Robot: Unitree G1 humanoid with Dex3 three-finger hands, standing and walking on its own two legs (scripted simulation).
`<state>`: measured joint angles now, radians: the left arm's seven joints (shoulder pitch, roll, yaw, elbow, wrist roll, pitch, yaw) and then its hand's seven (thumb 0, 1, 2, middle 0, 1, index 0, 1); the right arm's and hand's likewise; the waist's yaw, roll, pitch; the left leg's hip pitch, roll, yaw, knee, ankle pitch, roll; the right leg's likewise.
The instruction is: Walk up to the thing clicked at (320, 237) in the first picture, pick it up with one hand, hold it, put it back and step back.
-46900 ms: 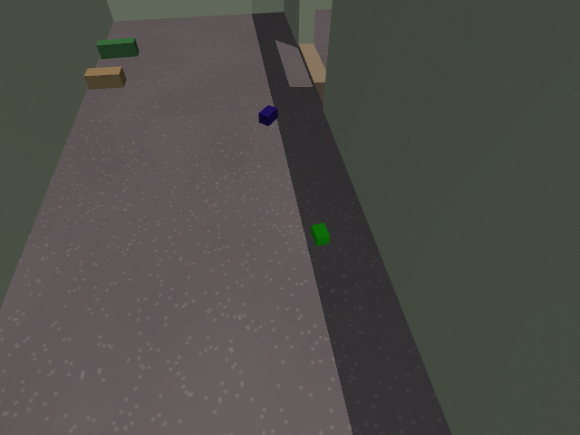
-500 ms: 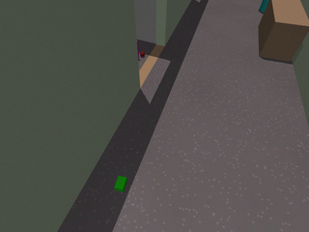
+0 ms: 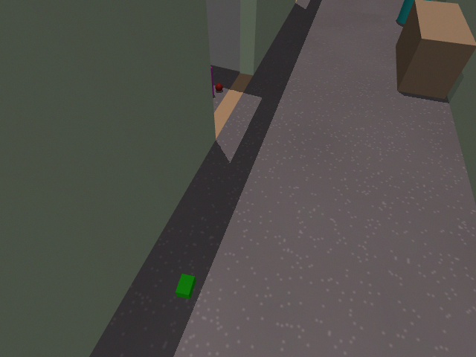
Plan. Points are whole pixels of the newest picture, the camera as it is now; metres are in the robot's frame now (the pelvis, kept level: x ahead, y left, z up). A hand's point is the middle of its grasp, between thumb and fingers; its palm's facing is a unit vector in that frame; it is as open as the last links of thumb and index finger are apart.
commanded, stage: walk up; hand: left
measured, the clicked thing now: (186, 286) +0.53 +0.23 -0.76
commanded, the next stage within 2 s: none
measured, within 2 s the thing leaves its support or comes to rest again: neither
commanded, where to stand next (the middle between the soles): +0.13 +0.00 m, yaw -3 degrees
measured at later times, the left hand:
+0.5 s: hand out of the picture +0.16 +0.25 -0.15, palm faces -0.06 -0.91 -0.41, open 7.4 cm
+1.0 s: hand out of the picture +0.16 +0.26 -0.16, palm faces -0.08 -0.90 -0.43, open 7.4 cm
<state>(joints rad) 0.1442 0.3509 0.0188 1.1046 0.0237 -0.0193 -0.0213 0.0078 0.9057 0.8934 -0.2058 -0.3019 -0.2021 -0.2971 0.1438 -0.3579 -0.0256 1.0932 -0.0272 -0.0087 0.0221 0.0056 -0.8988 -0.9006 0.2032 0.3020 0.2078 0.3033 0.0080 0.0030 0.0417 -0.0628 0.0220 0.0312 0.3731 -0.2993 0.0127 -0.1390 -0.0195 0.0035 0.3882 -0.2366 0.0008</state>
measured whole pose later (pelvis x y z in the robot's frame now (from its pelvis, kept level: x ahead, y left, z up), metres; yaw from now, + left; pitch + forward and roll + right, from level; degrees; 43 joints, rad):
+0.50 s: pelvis +0.10 -0.01 -0.01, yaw -3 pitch -3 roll -1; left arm 0.26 0.35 0.04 0.91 0.02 -0.04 0.01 0.01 0.90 0.89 -0.21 -0.30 -0.20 -0.30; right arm 0.20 -0.39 -0.06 0.92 -0.01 0.02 0.02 0.01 -0.90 -0.90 0.20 0.30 0.20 0.30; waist 0.01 0.06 0.16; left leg -0.41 0.02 -0.07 0.75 -0.31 0.00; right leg -0.06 0.02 -0.02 0.45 -0.33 -0.02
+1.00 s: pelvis +0.09 -0.01 -0.02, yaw -5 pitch -3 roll +1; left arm 0.23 0.36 0.05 0.91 0.04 0.01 0.01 0.01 0.91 0.89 -0.21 -0.30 -0.20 -0.30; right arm 0.10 -0.39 -0.06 0.86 -0.01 0.08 0.00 0.01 -0.90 -0.90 0.20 0.30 0.21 0.30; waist 0.04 0.03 0.16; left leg -0.47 -0.07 -0.08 0.94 -0.48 0.01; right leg -0.23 0.00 0.01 0.67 -0.39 -0.03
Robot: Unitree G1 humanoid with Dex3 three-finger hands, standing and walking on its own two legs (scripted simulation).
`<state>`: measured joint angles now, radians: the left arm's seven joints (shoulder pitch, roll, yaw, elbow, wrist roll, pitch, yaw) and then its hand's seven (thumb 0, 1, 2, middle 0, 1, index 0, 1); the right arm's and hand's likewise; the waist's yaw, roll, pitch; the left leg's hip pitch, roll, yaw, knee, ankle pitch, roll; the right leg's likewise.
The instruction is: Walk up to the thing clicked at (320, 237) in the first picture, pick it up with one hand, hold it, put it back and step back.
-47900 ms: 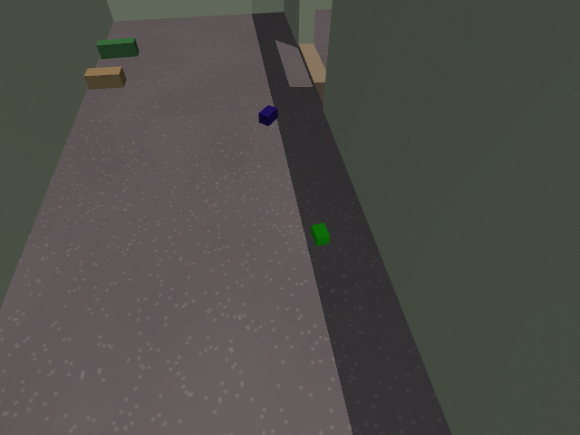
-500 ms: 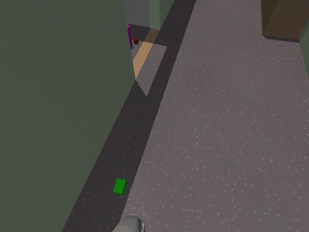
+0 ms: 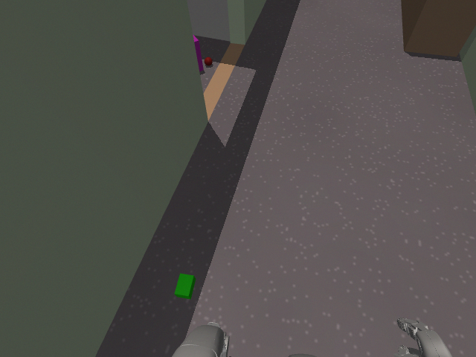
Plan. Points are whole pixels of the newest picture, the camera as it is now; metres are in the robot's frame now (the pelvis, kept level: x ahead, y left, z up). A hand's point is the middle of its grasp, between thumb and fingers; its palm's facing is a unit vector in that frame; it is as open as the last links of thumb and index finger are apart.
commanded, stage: walk up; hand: left
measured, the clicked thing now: (185, 286) +0.42 +0.27 -0.73
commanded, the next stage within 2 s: stand in 1.44 s
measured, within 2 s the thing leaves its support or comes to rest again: neither
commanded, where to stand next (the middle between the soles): +0.04 +0.02 m, yaw +2 degrees
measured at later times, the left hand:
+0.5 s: hand out of the picture +0.05 +0.26 -0.14, palm faces +0.06 -0.94 -0.33, open 7.4 cm
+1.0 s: hand out of the picture +0.05 +0.28 -0.13, palm faces +0.05 -0.94 -0.34, open 7.4 cm
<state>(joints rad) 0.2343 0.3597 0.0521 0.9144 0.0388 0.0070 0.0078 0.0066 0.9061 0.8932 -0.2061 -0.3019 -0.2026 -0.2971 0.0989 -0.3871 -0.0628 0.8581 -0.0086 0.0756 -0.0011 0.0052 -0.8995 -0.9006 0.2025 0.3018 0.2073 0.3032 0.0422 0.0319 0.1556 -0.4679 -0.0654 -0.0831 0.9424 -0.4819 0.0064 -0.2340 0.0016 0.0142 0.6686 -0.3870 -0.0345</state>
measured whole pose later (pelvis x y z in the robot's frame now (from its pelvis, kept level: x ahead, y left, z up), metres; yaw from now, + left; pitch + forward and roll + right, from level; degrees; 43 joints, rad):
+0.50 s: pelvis -0.02 +0.01 +0.01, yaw +3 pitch -4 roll +0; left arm 0.18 0.34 0.02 0.99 0.01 0.00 -0.01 0.01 0.91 0.89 -0.21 -0.30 -0.20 -0.30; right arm 0.13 -0.35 -0.01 0.97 0.00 0.00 0.00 0.01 -0.90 -0.90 0.20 0.30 0.21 0.30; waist 0.01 -0.01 0.06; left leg -0.16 0.01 -0.04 0.54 -0.31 -0.02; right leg -0.19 -0.02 0.01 0.54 -0.29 0.01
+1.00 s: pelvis -0.02 +0.02 +0.02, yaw +3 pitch -3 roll +0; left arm 0.10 0.35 0.02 1.13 0.01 -0.01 -0.01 0.01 0.91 0.89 -0.20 -0.30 -0.20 -0.30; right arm 0.12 -0.35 -0.01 1.12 -0.01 -0.01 0.01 0.01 -0.90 -0.90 0.20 0.30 0.21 0.30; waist 0.00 0.00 0.05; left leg -0.10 0.01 -0.03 0.35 -0.21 -0.01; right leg -0.12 -0.02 0.01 0.34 -0.17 0.02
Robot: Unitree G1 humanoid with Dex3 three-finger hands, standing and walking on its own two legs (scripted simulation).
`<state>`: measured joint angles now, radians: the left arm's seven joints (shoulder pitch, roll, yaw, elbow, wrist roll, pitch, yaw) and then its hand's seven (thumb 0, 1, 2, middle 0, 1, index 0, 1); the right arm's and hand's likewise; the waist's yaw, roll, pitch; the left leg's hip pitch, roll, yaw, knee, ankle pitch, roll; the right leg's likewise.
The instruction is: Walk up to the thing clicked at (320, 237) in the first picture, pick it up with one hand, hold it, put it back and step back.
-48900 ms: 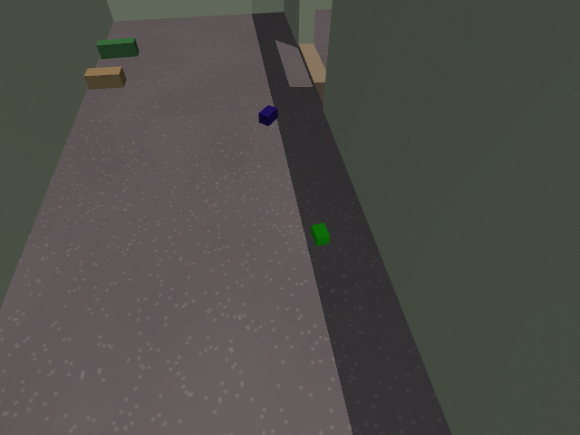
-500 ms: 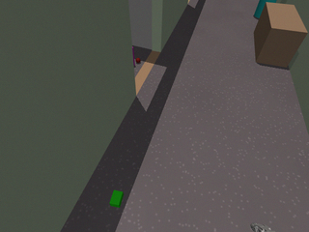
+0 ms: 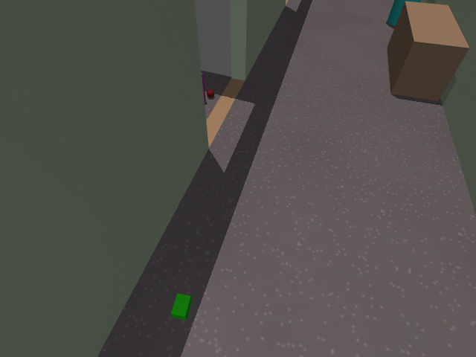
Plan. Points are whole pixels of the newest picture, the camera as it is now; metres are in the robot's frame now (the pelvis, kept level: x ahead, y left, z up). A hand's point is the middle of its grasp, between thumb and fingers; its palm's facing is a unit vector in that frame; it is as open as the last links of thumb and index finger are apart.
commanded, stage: walk up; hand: left
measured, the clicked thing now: (181, 306) +0.45 +0.23 -0.76
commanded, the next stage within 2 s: stand in 0.44 s
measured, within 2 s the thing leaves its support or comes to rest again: neither
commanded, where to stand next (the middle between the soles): +0.06 +0.00 m, yaw -1 degrees
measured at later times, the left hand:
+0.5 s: hand out of the picture +0.08 +0.25 -0.15, palm faces -0.01 -0.94 -0.34, open 7.4 cm
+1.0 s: hand out of the picture +0.08 +0.25 -0.16, palm faces -0.02 -0.94 -0.34, open 7.4 cm
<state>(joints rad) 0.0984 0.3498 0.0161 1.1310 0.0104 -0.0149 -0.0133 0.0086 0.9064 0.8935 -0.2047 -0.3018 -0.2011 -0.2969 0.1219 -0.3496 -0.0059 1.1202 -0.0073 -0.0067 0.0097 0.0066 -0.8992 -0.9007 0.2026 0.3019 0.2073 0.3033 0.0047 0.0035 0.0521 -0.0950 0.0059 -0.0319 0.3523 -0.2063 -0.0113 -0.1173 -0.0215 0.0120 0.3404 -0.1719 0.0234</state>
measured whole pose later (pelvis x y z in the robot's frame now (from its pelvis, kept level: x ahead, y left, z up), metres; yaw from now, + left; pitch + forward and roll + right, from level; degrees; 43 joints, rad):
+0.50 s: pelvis +0.00 +0.00 +0.00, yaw +0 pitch -3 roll +0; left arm 0.10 0.34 0.01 1.15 0.01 -0.01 -0.01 0.01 0.91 0.89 -0.21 -0.30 -0.20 -0.30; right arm 0.11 -0.35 -0.01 1.13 -0.01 -0.01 0.01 0.01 -0.90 -0.90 0.20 0.30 0.21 0.30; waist 0.00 0.00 0.05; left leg -0.08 0.01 -0.03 0.33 -0.20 -0.01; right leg -0.12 -0.02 0.02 0.33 -0.17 0.02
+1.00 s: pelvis +0.00 +0.00 +0.00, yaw +0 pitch -2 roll +0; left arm 0.11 0.35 0.00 1.14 0.01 -0.01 -0.01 0.01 0.91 0.89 -0.21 -0.30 -0.20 -0.30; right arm 0.11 -0.36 0.00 1.13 -0.01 -0.01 0.01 0.01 -0.90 -0.90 0.20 0.30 0.21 0.30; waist 0.00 0.00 0.05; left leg -0.08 0.01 -0.03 0.32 -0.19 -0.02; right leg -0.12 -0.02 0.01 0.33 -0.17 0.02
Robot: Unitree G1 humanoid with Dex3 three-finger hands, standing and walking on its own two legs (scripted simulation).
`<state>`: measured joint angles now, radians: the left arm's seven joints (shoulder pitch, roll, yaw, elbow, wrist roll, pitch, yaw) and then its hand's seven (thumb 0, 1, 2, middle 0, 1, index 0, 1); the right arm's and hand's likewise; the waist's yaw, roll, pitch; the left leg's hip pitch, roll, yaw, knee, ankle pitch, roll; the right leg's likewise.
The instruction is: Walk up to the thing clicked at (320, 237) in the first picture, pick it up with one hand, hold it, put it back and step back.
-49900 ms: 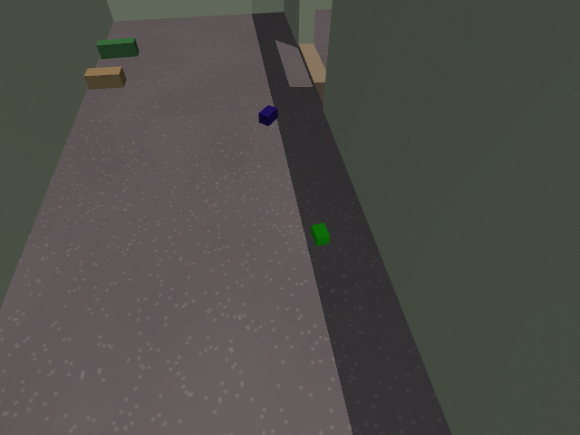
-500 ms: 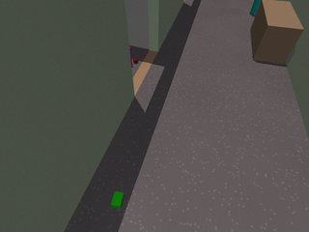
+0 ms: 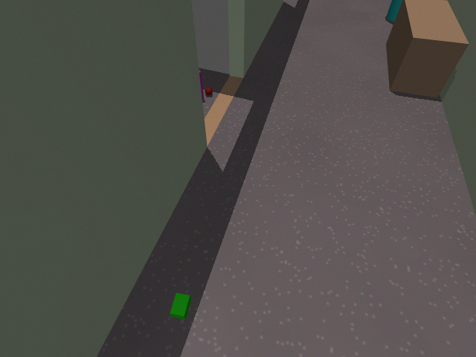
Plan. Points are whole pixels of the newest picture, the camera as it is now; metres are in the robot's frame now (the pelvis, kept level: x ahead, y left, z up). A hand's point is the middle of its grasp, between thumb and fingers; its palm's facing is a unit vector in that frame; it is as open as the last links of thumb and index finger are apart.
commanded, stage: stand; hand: left
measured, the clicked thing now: (180, 306) +0.45 +0.24 -0.76
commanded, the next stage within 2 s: walk up in 0.44 s
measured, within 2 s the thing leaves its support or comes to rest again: neither
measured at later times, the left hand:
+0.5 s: hand out of the picture +0.06 +0.26 -0.16, palm faces +0.00 -0.94 -0.35, open 7.4 cm
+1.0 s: hand out of the picture +0.02 +0.31 -0.19, palm faces -0.06 -0.94 -0.34, open 7.4 cm
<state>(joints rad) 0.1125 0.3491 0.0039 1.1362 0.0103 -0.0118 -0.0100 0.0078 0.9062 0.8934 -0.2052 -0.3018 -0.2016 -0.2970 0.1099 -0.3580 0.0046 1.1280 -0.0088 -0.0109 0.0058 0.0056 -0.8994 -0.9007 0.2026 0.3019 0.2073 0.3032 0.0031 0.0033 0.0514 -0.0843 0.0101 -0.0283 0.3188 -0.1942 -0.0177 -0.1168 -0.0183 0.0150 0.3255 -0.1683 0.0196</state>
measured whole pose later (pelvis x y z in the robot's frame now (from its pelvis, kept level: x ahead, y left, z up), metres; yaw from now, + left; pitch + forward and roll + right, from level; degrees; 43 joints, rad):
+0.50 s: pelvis -0.01 +0.00 +0.00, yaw +0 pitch -2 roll +0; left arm 0.11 0.35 0.02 1.10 0.00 0.00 -0.01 0.01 0.91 0.89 -0.21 -0.30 -0.20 -0.30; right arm 0.11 -0.36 -0.01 1.11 0.00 0.00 0.01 0.01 -0.90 -0.90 0.20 0.30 0.21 0.30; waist 0.00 0.00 0.08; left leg -0.13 0.01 -0.03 0.37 -0.21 -0.02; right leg -0.16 -0.02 0.01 0.38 -0.18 0.02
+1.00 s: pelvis -0.11 +0.05 -0.02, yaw -1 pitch -1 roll -2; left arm 0.07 0.39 0.06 0.88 0.02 0.08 0.02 0.01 0.91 0.89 -0.20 -0.30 -0.20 -0.30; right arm 0.18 -0.34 -0.05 0.92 -0.03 0.04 -0.02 0.01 -0.90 -0.90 0.21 0.30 0.21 0.30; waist -0.01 -0.06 0.20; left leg -0.28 -0.01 0.01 0.61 -0.31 0.05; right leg -0.47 0.14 0.16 1.20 -0.50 0.00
